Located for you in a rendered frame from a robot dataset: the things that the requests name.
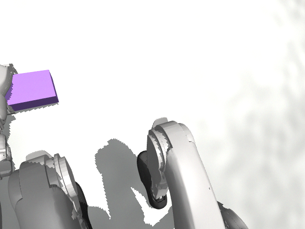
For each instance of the left robot foot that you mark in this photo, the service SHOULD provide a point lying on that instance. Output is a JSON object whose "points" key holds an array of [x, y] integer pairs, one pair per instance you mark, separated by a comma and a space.
{"points": [[84, 206]]}

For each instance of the right robot hand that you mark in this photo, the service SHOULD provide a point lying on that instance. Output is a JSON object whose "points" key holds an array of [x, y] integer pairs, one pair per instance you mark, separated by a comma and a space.
{"points": [[231, 219]]}

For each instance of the carton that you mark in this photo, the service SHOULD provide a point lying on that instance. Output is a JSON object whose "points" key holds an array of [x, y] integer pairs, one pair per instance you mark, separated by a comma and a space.
{"points": [[30, 90]]}

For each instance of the left robot arm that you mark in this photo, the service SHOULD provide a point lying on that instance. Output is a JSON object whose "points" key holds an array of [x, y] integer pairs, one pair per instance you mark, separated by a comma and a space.
{"points": [[5, 152]]}

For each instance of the right robot foot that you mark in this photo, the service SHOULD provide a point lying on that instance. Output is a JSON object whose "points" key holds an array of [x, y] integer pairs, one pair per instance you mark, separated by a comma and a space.
{"points": [[145, 177]]}

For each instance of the left robot hand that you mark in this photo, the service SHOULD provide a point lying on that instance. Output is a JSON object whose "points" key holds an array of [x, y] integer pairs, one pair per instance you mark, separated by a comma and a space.
{"points": [[6, 72]]}

